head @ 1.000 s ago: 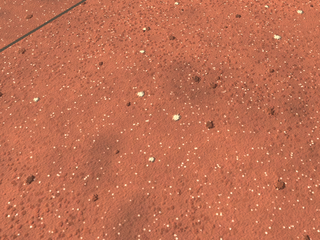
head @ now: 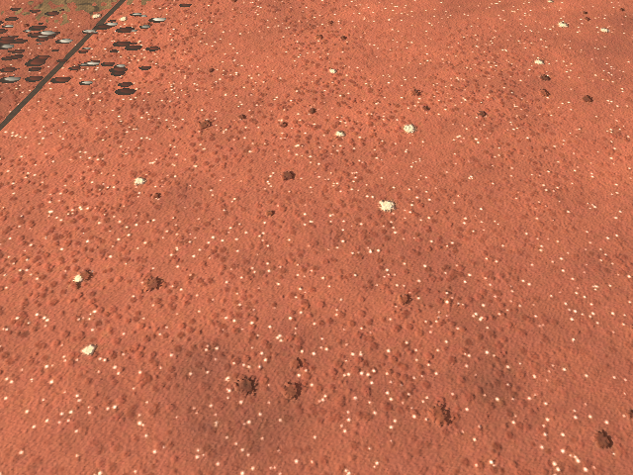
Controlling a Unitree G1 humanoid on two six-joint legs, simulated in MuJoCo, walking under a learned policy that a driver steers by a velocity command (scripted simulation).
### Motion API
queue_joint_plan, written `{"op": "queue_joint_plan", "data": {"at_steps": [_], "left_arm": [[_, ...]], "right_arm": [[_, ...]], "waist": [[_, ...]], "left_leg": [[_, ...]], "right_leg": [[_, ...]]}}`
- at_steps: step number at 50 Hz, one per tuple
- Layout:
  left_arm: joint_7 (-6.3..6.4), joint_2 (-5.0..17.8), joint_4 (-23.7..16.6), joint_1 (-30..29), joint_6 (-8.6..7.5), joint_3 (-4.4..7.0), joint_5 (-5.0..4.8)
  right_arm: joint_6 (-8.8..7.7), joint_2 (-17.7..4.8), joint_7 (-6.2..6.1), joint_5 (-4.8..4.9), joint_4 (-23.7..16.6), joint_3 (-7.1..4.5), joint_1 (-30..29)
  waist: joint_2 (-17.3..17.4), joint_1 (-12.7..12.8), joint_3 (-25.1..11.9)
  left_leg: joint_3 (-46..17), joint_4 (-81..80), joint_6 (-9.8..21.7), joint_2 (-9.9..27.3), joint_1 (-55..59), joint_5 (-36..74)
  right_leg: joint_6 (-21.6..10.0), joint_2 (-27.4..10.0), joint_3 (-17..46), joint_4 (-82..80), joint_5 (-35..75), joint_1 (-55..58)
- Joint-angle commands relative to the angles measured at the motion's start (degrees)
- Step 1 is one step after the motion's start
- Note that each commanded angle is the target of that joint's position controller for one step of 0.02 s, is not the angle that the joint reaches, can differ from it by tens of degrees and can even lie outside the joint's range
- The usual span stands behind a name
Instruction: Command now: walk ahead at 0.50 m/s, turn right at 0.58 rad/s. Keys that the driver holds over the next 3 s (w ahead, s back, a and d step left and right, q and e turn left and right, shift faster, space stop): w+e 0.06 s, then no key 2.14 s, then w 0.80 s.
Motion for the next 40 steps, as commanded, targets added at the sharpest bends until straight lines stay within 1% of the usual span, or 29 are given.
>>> {"op": "queue_joint_plan", "data": {"at_steps": [1, 3, 5, 7, 10, 12, 13, 14, 15, 16, 17, 18, 19, 20, 21, 22, 23, 24, 25, 27, 29, 31, 32, 33, 34, 35, 36, 38, 40], "left_arm": [[-0.33, 5.76, -6.23, -3.37, -0.58, 1.90, 0.06], [-0.56, 3.60, -6.57, -3.66, 0.00, 1.52, -0.09], [-0.37, 2.20, -7.71, -6.15, 0.12, 1.10, 0.65], [-0.59, 0.97, -7.88, -7.03, -0.25, 0.54, 1.29], [-1.76, -0.17, -8.25, -11.48, -1.23, -0.10, 1.27], [-2.50, 0.43, -9.04, -13.82, -1.46, 0.08, 1.19], [-2.71, 1.20, -9.36, -14.16, -1.53, 0.39, 1.29], [-2.79, 2.10, -9.34, -13.57, -1.60, 0.78, 1.52], [-2.67, 2.99, -8.52, -10.96, -1.64, 1.32, 1.86], [-2.18, 4.95, -7.18, -7.05, -1.64, 2.24, 2.25], [-1.33, 9.05, -6.79, -3.26, -1.43, 3.26, 2.77], [-0.50, 10.90, -7.57, -2.33, -0.83, 2.62, 4.30], [-0.70, 5.66, -7.19, -2.25, -0.54, 1.11, 3.13], [-1.27, 3.85, -7.01, -4.72, -0.36, 0.62, 2.26], [-1.50, 3.14, -6.41, -7.97, -0.44, 0.37, 1.82], [-1.55, 2.91, -6.21, -10.80, -0.46, 0.21, 1.79], [-1.49, 3.62, -6.06, -13.41, -0.27, 0.44, 2.03], [-1.41, 4.49, -5.89, -15.16, 0.03, 0.85, 2.60], [-1.24, 4.34, -5.68, -16.13, 0.18, 0.94, 2.97], [-0.92, 3.43, -4.87, -16.72, 0.29, 0.77, 3.04], [-0.61, 2.62, -3.74, -17.39, 0.46, 0.48, 2.67], [-0.58, 0.57, -2.01, -16.14, 0.62, -0.25, 2.40], [-0.61, -0.31, -0.70, -14.26, 0.63, -0.59, 2.74], [-0.56, 0.36, -0.44, -11.98, 0.77, -0.20, 2.75], [-0.19, 0.66, -0.11, -13.38, 0.89, -0.18, 2.90], [0.13, 0.99, 0.08, -13.83, 0.91, 0.05, 2.72], [0.46, 0.75, 0.76, -13.28, 1.00, 0.13, 2.63], [0.74, 1.04, 2.23, -11.99, 1.13, 0.36, 2.70], [0.71, 0.85, 3.54, -11.75, 0.95, 0.42, 2.50]], "right_arm": [[-0.08, -6.08, -0.43, -0.42, -0.81, -1.98, 4.70], [-0.58, -6.12, -0.34, 0.01, 0.21, -2.21, 4.46], [-0.83, -7.45, -0.20, -0.16, 1.58, -2.63, 4.50], [-0.36, -8.71, -0.27, 0.00, 2.60, -2.96, 3.61], [0.67, -9.76, -0.67, 0.79, 4.30, -2.98, 4.51], [1.18, -10.62, -0.74, 1.44, 5.82, -3.08, 6.35], [1.41, -11.15, -0.76, 1.81, 6.35, -3.21, 6.48], [1.63, -11.59, -0.83, 2.21, 6.70, -3.35, 6.11], [1.82, -11.70, -0.93, 2.56, 6.91, -3.36, 5.29], [1.84, -10.63, -0.94, 2.47, 7.37, -3.00, 5.98], [1.51, -8.52, -0.92, 1.02, 7.00, -2.08, 8.03], [1.21, -3.72, -0.09, -1.10, 6.21, 0.13, 14.31], [1.88, -5.25, 0.49, -0.09, 8.44, 0.25, 16.41], [2.77, -8.81, 0.60, 1.44, 7.65, -0.79, 11.72], [3.51, -8.22, 0.13, 1.65, 6.94, -0.73, 8.14], [4.42, -7.89, -0.59, 1.00, 7.11, -0.83, 6.77], [5.48, -7.82, -1.17, 0.65, 7.37, -0.96, 7.33], [6.27, -6.93, -1.60, 0.60, 8.03, -0.80, 8.53], [6.71, -5.95, -1.99, 0.44, 8.77, -0.60, 9.72], [7.08, -5.03, -2.30, 0.17, 9.51, -0.36, 9.77], [7.17, -4.51, -2.15, -0.13, 9.91, -0.30, 8.96], [7.03, -4.18, -1.76, -1.37, 9.86, -0.14, 8.03], [6.90, -5.69, -1.80, -1.89, 8.79, -0.19, 6.65], [6.88, -9.85, -2.11, -1.20, 8.38, -1.14, 4.02], [6.48, -7.98, -2.00, -0.99, 8.66, -0.88, 2.49], [5.89, -5.99, -1.94, -1.28, 8.77, -0.23, 1.52], [5.30, -5.27, -1.88, -1.36, 9.11, 0.02, 0.96], [4.16, -4.66, -1.72, -0.77, 9.81, 0.30, 1.66], [3.74, -5.17, -1.73, -0.34, 10.85, 0.27, 3.31]], "waist": [[8.65, -3.16, 0.06], [8.98, -2.68, 0.55], [6.91, -2.32, 1.90], [6.26, -1.84, 0.55], [6.58, -3.67, -1.30], [6.89, -4.21, -2.16], [7.25, -3.76, -2.43], [7.52, -2.82, -2.90], [7.19, -0.83, -4.12], [5.64, 1.08, -6.46], [0.75, 1.96, -10.88], [-11.44, -0.60, -18.70], [-9.02, 0.24, -26.91], [-5.35, 1.06, -21.01], [-3.25, 0.16, -15.16], [-1.58, -0.84, -11.27], [-2.71, -2.69, -9.29], [-4.17, -3.79, -8.06], [-4.98, -4.25, -8.05], [-5.51, -3.92, -8.69], [-5.14, -4.13, -8.11], [-3.80, -4.48, -5.98], [-1.52, -3.62, -3.20], [5.14, -0.62, 0.24], [7.83, -1.09, 1.54], [8.68, -0.88, 2.05], [9.23, -0.50, 1.64], [7.90, -0.78, 0.63], [5.57, -1.50, -0.75]], "left_leg": [[-18.21, -16.74, 8.39, 16.52, 14.84, -3.52], [-12.85, -18.96, 9.20, 15.86, 12.85, 1.19], [-8.74, -19.05, 10.74, 16.11, 11.70, 16.04], [-3.25, -17.25, 10.62, 14.98, 12.09, 29.14], [1.94, -16.00, 9.02, 12.90, 12.04, 33.02], [1.54, -14.11, 8.36, 13.86, 14.84, 32.13], [0.94, -12.48, 7.91, 14.61, 16.19, 32.04], [0.56, -10.08, 7.29, 15.01, 17.04, 32.54], [0.94, -6.24, 6.18, 14.29, 17.16, 33.87], [2.15, 0.14, 4.48, 12.08, 15.73, 33.88], [4.63, 9.99, 1.23, 8.67, 9.80, 22.65], [4.05, 29.22, -3.20, 2.35, -7.89, -19.56], [-4.95, 35.49, -4.17, 3.45, -7.33, -31.56], [-5.53, 36.86, -4.57, 5.04, -9.50, -29.74], [-4.57, 34.90, -4.64, 6.13, -11.80, -27.75], [-4.61, 31.38, -5.12, 7.10, -10.85, -25.41], [-4.23, 27.34, -5.65, 7.40, -6.18, -22.74], [-2.85, 23.98, -6.17, 6.36, -1.88, -20.42], [-2.08, 20.90, -6.37, 5.77, 1.35, -18.43], [-1.60, 15.02, -5.89, 5.35, 5.74, -12.08], [-1.02, 8.12, -4.71, 4.86, 10.06, -4.55], [-0.90, 0.59, -2.79, 4.57, 14.79, 1.26], [-4.39, -3.47, -1.20, 7.59, 14.15, 1.58], [-5.68, -5.13, 0.95, 9.19, 6.49, -8.86], [-5.96, -7.97, 1.60, 8.18, -0.97, -18.82], [-5.94, -9.55, 0.72, 7.75, -3.50, -20.06], [-5.65, -9.78, -0.23, 7.46, -3.65, -17.59], [-4.91, -8.27, -1.09, 6.97, -0.67, -11.20], [-4.30, -6.66, -1.03, 6.56, 2.16, -6.16]], "right_leg": [[0.97, -7.74, 0.79, 2.87, 5.56, -18.28], [1.46, -8.52, -0.48, 0.87, 7.32, -17.74], [2.51, -7.92, -0.68, -4.74, 8.88, -17.92], [2.97, -7.21, -2.15, -12.49, 13.46, -15.16], [2.34, -5.14, -5.41, -25.12, 24.12, -7.93], [1.29, -4.26, -5.43, -29.93, 25.25, -5.71], [0.38, -3.93, -5.23, -31.81, 23.98, -4.77], [-0.66, -3.43, -5.38, -33.83, 22.87, -3.02], [-1.87, -2.42, -6.09, -37.32, 24.48, 1.29], [-3.51, -1.30, -6.74, -40.65, 29.22, 8.66], [-6.01, -7.49, -1.19, -39.02, 51.95, 19.25], [-17.37, -23.88, 17.76, -34.70, 74.52, 37.71], [-21.42, -26.80, 22.02, -35.97, 68.52, 36.65], [-19.10, -22.41, 17.20, -38.34, 60.16, 31.37], [-16.30, -19.60, 13.82, -40.14, 52.56, 26.24], [-14.55, -18.28, 11.96, -42.17, 46.53, 19.88], [-13.25, -16.60, 9.54, -44.37, 41.26, 12.94], [-12.78, -15.15, 7.64, -46.15, 37.33, 7.71], [-12.78, -14.38, 6.33, -47.09, 34.48, 5.10], [-12.36, -13.59, 4.96, -48.08, 27.47, 3.07], [-10.83, -12.66, 4.14, -48.20, 16.50, 0.89], [-6.45, -9.78, 3.05, -48.27, 0.37, -2.75], [-3.35, -7.66, 2.13, -47.03, -5.13, -4.22], [-0.88, -4.31, -1.05, -45.69, -3.93, -1.94], [0.49, -3.07, -2.83, -43.02, 1.42, 4.40], [0.50, -3.10, -3.05, -41.14, 5.31, 7.66], [0.06, -3.39, -3.11, -40.30, 7.92, 9.38], [-0.58, -3.74, -2.74, -40.08, 12.20, 9.68], [-0.71, -3.97, -2.67, -39.95, 15.92, 9.96]]}}
Next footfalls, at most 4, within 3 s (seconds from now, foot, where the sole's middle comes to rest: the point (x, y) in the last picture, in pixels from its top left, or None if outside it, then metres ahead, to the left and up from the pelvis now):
0.34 right None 0.30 -0.15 -0.77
0.64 left None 0.28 0.10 -0.77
2.94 left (323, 365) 0.74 0.02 -0.77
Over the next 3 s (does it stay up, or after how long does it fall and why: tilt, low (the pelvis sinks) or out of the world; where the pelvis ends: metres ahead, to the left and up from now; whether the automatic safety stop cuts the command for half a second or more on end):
stays up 0.57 -0.05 -0.02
